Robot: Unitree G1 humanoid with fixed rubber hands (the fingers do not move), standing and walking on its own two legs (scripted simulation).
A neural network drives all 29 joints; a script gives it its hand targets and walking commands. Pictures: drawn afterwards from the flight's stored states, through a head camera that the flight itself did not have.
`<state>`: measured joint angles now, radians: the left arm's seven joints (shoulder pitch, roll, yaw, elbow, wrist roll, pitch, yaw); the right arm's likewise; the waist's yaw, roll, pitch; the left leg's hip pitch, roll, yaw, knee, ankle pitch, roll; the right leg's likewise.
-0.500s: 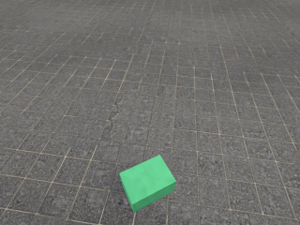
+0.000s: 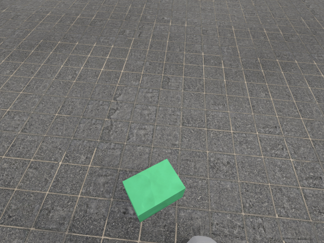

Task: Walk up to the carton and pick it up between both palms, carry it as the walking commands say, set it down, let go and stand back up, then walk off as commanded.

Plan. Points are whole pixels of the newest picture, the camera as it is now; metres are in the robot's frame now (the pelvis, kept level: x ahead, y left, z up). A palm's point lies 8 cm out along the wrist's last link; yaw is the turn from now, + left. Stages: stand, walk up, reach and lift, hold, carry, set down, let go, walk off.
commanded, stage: walk up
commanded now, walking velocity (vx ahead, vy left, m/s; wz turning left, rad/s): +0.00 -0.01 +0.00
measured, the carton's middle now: (153, 189) +0.46 +0.03 -0.70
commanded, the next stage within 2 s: none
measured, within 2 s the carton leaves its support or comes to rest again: neither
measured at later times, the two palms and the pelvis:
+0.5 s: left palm out of the picture -0.03 +0.23 -0.15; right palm out of the picture -0.07 -0.26 -0.14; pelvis -0.05 -0.01 -0.01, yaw +3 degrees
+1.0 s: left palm out of the picture -0.11 +0.23 -0.13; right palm out of the picture +0.00 -0.23 -0.14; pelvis -0.03 +0.01 +0.00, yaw -1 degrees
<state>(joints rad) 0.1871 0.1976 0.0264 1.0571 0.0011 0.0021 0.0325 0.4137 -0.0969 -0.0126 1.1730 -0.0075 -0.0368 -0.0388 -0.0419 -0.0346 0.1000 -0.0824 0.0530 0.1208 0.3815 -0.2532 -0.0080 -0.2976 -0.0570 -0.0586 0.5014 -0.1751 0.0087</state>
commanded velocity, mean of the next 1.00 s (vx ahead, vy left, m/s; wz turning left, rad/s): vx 0.06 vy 0.00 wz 0.00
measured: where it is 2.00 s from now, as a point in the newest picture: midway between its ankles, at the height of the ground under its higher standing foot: outside the picture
